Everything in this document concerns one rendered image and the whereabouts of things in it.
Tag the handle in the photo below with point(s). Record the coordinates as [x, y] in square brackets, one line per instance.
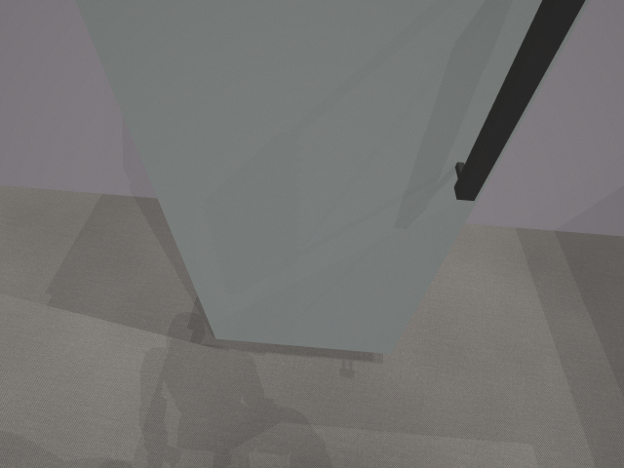
[544, 37]

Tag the fridge door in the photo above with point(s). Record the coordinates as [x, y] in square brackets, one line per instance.
[303, 152]

